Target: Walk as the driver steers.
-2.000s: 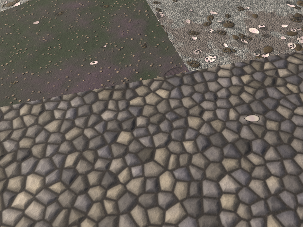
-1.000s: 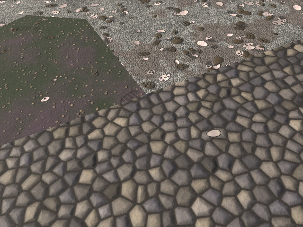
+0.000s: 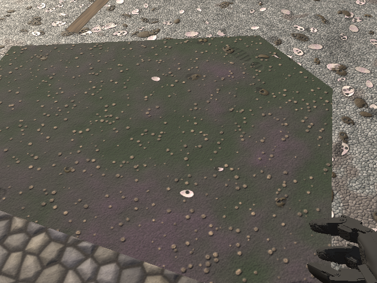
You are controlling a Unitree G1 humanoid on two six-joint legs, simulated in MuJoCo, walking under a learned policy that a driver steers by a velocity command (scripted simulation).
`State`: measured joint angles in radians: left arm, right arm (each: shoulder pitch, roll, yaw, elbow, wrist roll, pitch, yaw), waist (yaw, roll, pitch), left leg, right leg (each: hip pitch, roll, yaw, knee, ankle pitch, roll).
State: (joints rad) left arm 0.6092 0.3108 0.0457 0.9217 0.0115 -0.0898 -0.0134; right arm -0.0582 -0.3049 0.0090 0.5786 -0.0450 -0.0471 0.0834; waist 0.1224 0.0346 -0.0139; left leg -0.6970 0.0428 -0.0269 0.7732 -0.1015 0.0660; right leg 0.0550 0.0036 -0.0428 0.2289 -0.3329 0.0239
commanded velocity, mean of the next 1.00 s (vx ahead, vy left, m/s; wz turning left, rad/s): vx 0.58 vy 0.00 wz -0.53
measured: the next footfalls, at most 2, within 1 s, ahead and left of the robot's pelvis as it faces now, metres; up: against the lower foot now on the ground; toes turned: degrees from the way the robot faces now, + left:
left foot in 0.08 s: +0.26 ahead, +0.12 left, +0.00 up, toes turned -3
right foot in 0.54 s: +0.64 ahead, -0.16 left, -0.10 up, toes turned -29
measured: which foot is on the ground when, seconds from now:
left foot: up 0.00-0.06, down 0.08-0.52, up 0.54-0.92, down 0.94-1.00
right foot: down 0.00-0.10, up 0.12-0.52, down 0.54-0.98, up 1.00-1.00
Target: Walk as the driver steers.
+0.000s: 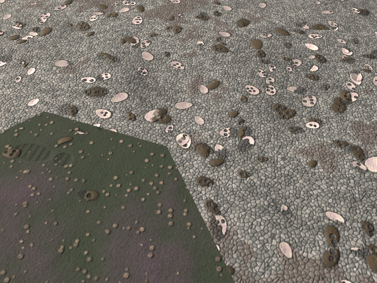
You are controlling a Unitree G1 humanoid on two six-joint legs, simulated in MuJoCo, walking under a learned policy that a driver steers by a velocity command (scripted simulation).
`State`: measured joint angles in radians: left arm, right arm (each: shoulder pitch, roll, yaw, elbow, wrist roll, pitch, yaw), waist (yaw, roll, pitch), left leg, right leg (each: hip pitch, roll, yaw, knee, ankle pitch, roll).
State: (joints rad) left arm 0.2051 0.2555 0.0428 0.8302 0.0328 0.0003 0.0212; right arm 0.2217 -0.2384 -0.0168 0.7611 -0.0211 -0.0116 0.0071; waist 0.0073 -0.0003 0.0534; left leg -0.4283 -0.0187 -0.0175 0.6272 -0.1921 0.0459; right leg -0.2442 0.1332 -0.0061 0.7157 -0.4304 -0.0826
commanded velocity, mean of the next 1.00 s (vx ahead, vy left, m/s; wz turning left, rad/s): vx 0.33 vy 0.00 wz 0.04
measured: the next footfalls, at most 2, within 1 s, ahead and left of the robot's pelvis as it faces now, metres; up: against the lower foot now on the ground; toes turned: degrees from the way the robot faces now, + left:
right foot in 0.38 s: +0.11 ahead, -0.09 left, +0.00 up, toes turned +28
left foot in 0.68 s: +0.02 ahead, +0.11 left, +0.00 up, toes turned +11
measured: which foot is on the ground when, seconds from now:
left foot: down 0.00-0.40, up 0.42-0.66, down 0.68-1.00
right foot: up 0.00-0.36, down 0.38-0.68, up 0.70-1.00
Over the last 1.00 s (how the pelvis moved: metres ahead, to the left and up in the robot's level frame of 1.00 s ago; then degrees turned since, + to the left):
0.69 -0.10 -0.11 -31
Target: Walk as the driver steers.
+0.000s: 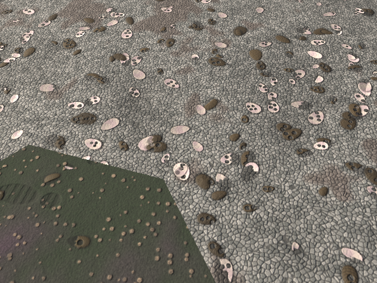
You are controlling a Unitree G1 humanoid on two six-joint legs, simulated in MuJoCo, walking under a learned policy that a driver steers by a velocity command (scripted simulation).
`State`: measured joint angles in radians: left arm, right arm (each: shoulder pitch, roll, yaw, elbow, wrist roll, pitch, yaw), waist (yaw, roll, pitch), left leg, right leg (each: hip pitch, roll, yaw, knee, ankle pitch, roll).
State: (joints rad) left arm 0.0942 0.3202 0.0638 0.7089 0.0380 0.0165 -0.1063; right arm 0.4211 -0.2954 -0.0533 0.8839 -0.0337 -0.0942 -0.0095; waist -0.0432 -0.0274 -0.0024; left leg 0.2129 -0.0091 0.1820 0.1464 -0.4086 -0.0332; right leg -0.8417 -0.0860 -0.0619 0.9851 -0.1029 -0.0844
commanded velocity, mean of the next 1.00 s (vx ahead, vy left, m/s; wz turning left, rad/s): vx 0.97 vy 0.00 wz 0.48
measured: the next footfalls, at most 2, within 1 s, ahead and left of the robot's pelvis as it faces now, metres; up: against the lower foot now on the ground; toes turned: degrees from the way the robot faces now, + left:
right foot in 0.10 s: +0.26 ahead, -0.12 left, +0.00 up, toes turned -12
left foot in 0.58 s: +0.68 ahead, -0.06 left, +0.00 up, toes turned +10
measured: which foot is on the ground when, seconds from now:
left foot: down 0.00-0.08, up 0.10-0.56, down 0.58-0.98, up 1.00-1.00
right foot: up 0.00-0.08, down 0.10-0.56, up 0.58-0.96, down 0.98-1.00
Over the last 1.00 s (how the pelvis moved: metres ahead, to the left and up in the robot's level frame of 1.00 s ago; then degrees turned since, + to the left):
0.19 0.00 0.00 1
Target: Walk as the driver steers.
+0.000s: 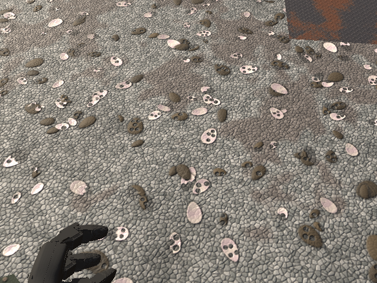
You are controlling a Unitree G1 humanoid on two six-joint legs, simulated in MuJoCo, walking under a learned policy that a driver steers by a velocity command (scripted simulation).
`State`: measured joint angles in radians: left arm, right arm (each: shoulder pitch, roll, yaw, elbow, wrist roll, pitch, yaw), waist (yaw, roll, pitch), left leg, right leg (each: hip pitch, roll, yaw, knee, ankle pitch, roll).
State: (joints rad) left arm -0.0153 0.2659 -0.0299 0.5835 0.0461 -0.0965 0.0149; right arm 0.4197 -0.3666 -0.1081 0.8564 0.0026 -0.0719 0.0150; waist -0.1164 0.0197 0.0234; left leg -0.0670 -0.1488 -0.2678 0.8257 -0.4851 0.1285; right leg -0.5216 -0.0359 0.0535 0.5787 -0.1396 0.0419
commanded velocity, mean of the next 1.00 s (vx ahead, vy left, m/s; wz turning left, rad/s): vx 1.00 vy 0.00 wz -0.25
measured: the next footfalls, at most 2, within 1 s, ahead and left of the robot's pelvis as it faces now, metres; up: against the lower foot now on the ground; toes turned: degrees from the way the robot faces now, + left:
left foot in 0.40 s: +0.50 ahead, +0.13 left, +0.00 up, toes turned +12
right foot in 0.84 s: +0.95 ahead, -0.02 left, +0.00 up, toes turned -13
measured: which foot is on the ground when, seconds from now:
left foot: up 0.00-0.38, down 0.40-0.84, up 0.86-1.00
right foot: down 0.00-0.38, up 0.40-0.82, down 0.84-1.00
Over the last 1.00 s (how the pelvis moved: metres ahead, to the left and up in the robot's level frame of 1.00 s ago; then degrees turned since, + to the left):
0.91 -0.07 -0.01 31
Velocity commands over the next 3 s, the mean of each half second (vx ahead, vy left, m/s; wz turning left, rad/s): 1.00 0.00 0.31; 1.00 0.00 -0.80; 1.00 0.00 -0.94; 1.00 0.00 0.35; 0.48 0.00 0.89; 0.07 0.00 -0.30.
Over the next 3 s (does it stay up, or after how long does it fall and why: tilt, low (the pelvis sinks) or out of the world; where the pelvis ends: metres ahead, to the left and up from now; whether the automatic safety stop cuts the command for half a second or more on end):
stays up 2.05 -0.64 0.03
